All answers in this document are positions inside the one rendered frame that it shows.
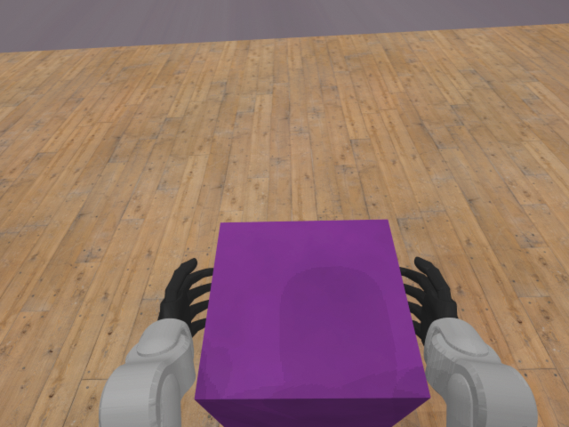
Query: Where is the carton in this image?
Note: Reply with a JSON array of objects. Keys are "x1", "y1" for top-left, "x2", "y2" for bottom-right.
[{"x1": 195, "y1": 220, "x2": 430, "y2": 427}]

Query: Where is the robot left hand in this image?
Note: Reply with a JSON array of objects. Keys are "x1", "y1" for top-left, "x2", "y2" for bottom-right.
[{"x1": 157, "y1": 258, "x2": 213, "y2": 337}]

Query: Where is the left robot forearm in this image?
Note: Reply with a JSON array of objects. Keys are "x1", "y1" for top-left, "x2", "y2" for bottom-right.
[{"x1": 99, "y1": 318, "x2": 196, "y2": 427}]

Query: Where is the right robot forearm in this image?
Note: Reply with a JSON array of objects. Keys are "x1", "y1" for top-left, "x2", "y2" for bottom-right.
[{"x1": 423, "y1": 318, "x2": 538, "y2": 427}]

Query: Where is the robot right hand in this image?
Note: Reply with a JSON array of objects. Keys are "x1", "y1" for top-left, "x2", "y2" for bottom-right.
[{"x1": 399, "y1": 257, "x2": 458, "y2": 346}]

